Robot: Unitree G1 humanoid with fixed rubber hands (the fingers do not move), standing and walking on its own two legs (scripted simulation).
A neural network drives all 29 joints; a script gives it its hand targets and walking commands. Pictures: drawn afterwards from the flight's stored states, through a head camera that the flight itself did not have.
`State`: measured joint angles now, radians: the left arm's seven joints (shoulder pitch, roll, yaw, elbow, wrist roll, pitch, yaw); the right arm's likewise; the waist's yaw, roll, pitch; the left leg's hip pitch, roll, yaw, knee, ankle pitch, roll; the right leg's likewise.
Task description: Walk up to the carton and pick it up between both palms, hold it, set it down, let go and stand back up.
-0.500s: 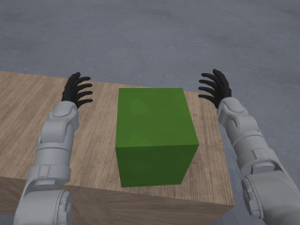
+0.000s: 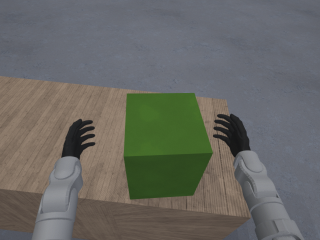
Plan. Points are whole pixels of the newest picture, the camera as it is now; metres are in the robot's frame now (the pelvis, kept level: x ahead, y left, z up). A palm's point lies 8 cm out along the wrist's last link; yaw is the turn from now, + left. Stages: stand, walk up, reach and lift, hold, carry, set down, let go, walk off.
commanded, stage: set down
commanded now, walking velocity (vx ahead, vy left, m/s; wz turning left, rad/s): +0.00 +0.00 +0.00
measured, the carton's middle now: (161, 147) +0.38 +0.03 -0.02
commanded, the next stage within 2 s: none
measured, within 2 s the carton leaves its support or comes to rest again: neither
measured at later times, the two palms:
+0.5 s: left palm (72, 182) +0.22 +0.23 +0.03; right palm (239, 180) +0.27 -0.17 +0.03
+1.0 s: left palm (72, 207) +0.18 +0.23 -0.02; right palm (242, 213) +0.21 -0.18 -0.02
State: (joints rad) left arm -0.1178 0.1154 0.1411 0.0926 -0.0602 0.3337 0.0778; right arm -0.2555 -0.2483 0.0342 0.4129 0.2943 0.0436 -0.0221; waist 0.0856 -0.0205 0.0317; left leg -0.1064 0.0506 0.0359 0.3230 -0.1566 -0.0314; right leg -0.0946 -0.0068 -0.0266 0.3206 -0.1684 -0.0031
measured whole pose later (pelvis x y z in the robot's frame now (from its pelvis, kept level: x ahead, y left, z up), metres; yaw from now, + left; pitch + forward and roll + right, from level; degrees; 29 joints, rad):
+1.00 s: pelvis +0.01 +0.01 +0.00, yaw -1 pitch -3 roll +0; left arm 0.27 0.14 0.00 0.36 -0.08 -0.28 0.09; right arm 0.24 -0.17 0.06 0.49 0.22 -0.41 0.05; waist 0.09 -0.02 0.03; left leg -0.11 0.06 0.06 0.37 -0.20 -0.03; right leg -0.10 0.00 0.00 0.35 -0.19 0.00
